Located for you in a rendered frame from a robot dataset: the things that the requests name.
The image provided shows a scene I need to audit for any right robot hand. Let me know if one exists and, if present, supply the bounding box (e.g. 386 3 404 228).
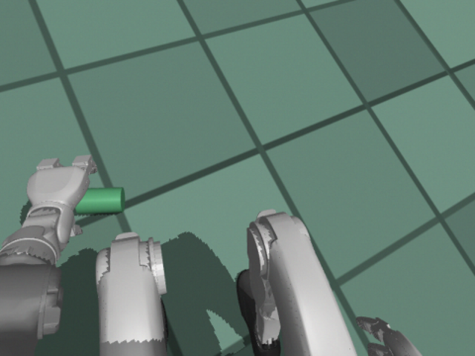
356 317 422 356

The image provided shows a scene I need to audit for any left robot hand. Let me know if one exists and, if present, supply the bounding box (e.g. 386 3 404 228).
27 155 97 237

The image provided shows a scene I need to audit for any right robot foot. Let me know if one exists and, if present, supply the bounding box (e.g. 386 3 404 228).
237 269 281 356

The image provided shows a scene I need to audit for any left robot arm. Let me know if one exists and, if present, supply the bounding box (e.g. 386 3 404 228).
0 202 74 356

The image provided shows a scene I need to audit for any can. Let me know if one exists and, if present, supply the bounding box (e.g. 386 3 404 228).
76 188 125 214

